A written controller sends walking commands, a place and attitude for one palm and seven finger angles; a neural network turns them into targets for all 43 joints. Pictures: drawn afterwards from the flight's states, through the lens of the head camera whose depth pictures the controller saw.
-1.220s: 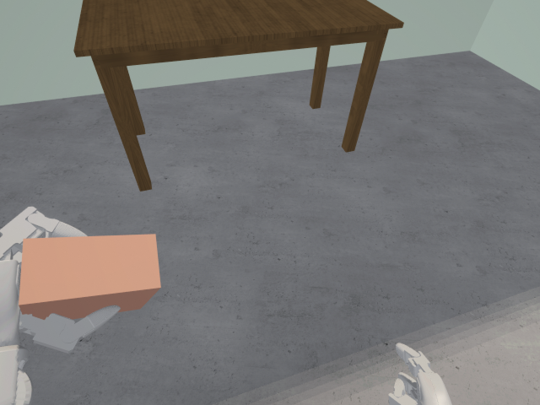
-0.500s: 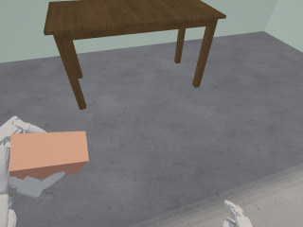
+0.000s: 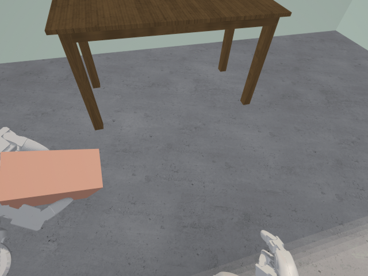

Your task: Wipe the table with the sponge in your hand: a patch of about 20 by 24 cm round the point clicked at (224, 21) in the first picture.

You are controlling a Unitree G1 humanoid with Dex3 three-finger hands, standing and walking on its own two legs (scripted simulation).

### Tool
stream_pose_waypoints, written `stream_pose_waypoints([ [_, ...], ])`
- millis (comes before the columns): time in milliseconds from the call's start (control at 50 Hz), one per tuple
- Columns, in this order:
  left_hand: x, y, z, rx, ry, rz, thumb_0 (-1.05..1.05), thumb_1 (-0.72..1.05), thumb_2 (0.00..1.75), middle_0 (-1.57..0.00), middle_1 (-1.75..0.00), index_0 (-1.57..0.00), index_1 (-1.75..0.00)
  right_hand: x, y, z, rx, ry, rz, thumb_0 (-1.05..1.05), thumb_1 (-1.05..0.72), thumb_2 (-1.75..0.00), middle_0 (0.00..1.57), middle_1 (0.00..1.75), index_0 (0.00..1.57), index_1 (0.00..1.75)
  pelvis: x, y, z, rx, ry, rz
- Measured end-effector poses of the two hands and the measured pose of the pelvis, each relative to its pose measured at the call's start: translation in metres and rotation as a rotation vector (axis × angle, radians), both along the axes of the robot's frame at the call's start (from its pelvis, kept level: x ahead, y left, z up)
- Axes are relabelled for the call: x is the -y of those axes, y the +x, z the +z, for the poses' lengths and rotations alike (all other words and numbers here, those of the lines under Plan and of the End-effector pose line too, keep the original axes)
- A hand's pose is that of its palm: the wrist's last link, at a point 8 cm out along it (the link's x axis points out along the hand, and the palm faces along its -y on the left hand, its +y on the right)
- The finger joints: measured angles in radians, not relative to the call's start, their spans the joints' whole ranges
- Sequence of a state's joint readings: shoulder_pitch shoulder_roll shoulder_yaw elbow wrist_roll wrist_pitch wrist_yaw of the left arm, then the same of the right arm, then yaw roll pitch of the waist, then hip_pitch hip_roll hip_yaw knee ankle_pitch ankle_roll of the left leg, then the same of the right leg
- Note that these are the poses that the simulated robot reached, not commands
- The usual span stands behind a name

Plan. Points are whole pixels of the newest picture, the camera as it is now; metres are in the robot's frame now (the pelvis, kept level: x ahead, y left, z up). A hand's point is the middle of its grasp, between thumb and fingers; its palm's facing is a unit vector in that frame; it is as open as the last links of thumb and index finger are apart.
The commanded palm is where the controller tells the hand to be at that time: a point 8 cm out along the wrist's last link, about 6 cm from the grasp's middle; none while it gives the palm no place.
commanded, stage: walk to a spot facing it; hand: left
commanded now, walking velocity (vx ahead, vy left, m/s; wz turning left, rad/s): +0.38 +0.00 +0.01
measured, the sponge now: (66, 178) +0.23 +0.22 +0.15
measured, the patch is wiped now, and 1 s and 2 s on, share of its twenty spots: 0.00 0.00 0.00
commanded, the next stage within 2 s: none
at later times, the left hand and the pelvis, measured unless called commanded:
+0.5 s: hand (121, 109) +0.38 +0.16 +0.18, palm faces +0.37 -0.76 -0.53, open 10.4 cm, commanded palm +0.32 +0.20 +0.18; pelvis +0.17 -0.08 +0.00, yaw +2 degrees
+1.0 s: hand (127, 61) +0.52 +0.17 +0.20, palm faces +0.48 -0.75 -0.46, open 10.4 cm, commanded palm +0.47 +0.21 +0.18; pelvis +0.34 -0.08 +0.00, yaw +6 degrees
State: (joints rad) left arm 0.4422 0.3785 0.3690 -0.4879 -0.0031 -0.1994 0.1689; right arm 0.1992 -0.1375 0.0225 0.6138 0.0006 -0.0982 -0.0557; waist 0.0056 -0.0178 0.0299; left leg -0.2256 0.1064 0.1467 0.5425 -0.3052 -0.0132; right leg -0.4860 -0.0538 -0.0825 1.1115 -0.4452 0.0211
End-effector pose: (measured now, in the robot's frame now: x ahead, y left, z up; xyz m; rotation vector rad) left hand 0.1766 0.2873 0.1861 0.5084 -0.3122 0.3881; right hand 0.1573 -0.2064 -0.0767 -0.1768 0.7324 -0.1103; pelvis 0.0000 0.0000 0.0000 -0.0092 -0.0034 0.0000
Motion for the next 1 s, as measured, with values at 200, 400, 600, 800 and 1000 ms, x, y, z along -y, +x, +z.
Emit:
stream_pose_waypoints([
  [200,0.06,0.075,-0.002,-0.077,0.102,-0.037,-0.01,-0.51,0.99,-0.69,-1.36,-0.7,-1.35,0.035,0.056,-0.037,-0.063,0.077,-0.004,0.01,-0.9,-0.9,0.2,0.3,0.21,0.3,0.047,0.073,-0.015,0.0,0.009,-0.003],
  [400,0.092,0.131,0.001,-0.126,0.086,-0.035,-0.01,-0.51,0.99,-0.69,-1.36,-0.7,-1.35,0.114,0.124,-0.026,-0.13,-0.029,-0.042,0.01,-0.91,-0.9,0.2,0.3,0.2,0.3,0.076,0.133,-0.002,-0.004,0.037,0.02],
  [600,0.083,0.189,0.017,-0.045,0.097,0.014,-0.01,-0.51,0.99,-0.69,-1.36,-0.7,-1.35,0.122,0.202,-0.008,-0.12,-0.079,-0.008,0.01,-0.91,-0.9,0.19,0.3,0.2,0.3,0.079,0.208,0.003,-0.014,0.05,0.057],
  [800,0.057,0.274,-0.005,0.06,0.02,0.025,-0.01,-0.51,0.99,-0.69,-1.36,-0.7,-1.36,0.062,0.302,-0.016,0.0,-0.01,0.044,0.01,-0.91,-0.9,0.2,0.3,0.2,0.3,0.061,0.279,-0.019,0.033,0.049,0.069],
  [1000,0.08,0.295,0.029,0.027,0.084,0.045,-0.01,-0.51,0.99,-0.69,-1.36,-0.7,-1.36,0.044,0.352,-0.008,-0.027,0.087,0.129,0.01,-0.91,-0.9,0.2,0.3,0.21,0.3,0.081,0.337,0.004,-0.007,-0.013,0.1],
])
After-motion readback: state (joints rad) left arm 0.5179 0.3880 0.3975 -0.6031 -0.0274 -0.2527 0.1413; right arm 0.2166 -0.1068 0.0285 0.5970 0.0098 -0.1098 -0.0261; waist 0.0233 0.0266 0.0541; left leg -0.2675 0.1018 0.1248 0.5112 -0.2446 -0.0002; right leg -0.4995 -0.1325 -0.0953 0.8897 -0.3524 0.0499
